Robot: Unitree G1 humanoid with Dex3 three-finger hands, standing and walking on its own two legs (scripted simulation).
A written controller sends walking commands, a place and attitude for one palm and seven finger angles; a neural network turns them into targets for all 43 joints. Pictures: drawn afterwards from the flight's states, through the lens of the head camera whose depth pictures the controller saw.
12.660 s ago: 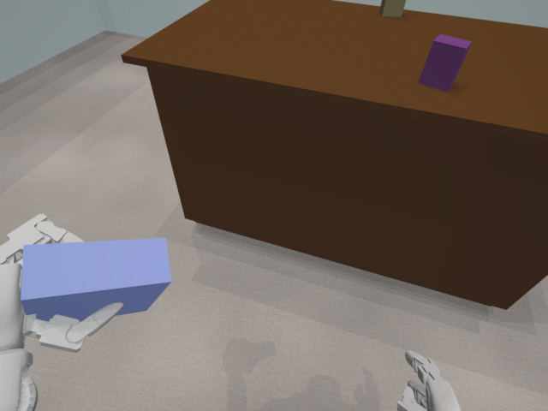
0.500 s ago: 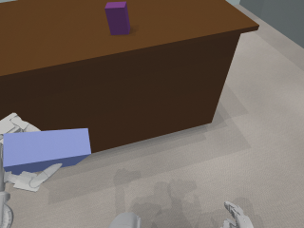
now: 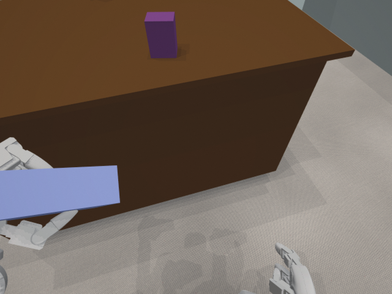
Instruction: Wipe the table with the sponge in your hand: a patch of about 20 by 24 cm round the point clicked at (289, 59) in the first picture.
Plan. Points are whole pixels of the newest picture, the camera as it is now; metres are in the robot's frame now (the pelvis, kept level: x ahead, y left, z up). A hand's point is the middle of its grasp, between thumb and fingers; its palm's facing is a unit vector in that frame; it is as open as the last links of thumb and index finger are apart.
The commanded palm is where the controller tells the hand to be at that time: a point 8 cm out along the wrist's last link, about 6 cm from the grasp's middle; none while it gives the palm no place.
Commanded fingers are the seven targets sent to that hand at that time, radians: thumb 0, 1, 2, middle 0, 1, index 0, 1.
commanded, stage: take the last steps up to it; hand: left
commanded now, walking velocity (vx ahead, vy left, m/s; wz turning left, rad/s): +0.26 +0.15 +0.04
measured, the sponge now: (74, 192) +0.23 +0.19 +0.17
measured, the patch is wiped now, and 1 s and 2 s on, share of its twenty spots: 0.00 0.00 0.00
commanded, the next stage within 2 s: come to a stop and stand still in 0.68 s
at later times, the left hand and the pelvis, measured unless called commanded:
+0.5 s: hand (22, 141) +0.31 +0.30 +0.18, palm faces +0.42 -0.78 -0.46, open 9.1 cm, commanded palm +0.24 +0.34 +0.18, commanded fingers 0.00 0.10 1.30 -1.20 -1.60 -1.20 -1.60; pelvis +0.09 +0.06 -0.01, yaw +1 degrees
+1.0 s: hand (20, 122) +0.36 +0.34 +0.17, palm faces +0.38 -0.81 -0.44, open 9.1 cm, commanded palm +0.30 +0.39 +0.18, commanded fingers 0.00 0.10 1.30 -1.20 -1.60 -1.20 -1.60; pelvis +0.14 +0.11 -0.01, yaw +1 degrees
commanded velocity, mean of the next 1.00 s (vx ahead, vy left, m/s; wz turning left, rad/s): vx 0.11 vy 0.08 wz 0.01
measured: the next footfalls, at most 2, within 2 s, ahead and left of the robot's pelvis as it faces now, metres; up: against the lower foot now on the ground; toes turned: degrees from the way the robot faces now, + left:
right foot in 0.06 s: +0.08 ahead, -0.10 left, +0.00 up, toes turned -10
left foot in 0.42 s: +0.17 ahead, +0.19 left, +0.00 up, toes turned +10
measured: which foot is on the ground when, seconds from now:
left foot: down 0.00-0.06, up 0.08-0.40, down 0.42-0.68, up 0.70-0.94, down 0.96-1.00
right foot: up 0.00-0.04, down 0.06-0.42, up 0.44-0.64, down 0.66-0.98, up 1.00-1.00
